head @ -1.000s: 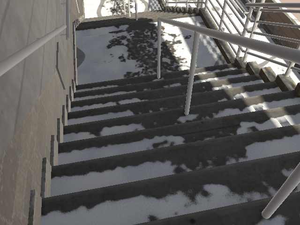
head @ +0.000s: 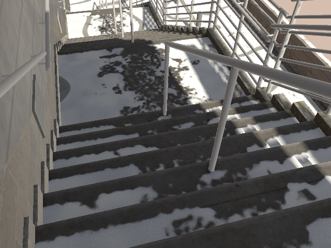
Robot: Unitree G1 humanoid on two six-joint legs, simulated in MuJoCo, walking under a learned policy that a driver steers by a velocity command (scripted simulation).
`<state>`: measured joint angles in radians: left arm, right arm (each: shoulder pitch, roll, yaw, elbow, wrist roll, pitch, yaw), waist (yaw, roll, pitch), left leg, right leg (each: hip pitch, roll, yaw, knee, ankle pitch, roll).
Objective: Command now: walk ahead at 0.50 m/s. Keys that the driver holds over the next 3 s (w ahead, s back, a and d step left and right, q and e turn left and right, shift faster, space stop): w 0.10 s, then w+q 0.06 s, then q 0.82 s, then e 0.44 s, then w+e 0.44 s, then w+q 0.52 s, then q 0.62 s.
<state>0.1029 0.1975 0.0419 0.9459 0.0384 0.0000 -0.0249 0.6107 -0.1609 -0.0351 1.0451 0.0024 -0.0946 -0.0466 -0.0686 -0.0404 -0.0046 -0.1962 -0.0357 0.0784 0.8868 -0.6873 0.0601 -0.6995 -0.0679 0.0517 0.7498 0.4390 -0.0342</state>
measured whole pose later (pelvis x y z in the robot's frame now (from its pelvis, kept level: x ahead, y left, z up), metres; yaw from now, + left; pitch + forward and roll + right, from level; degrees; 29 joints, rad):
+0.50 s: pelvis +0.24 -0.04 -0.14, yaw +8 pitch -1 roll -1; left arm 0.45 0.21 0.03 0.98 0.00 -0.06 0.03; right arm 0.19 -0.22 -0.09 0.90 -0.05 0.04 -0.02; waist 0.01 0.03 0.03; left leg -0.76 0.00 -0.03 1.15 0.10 0.07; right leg -0.26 -0.05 -0.23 0.77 -0.49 -0.05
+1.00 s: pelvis +0.34 +0.06 -0.29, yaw +25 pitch +0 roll -3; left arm 0.12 0.22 0.01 0.74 0.07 0.06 0.04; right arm 0.26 -0.19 -0.03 0.87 -0.02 0.04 -0.04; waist -0.03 -0.05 0.05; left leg -0.49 -0.10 -0.06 0.62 -0.12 0.09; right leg -1.00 0.02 0.01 1.98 -0.32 0.07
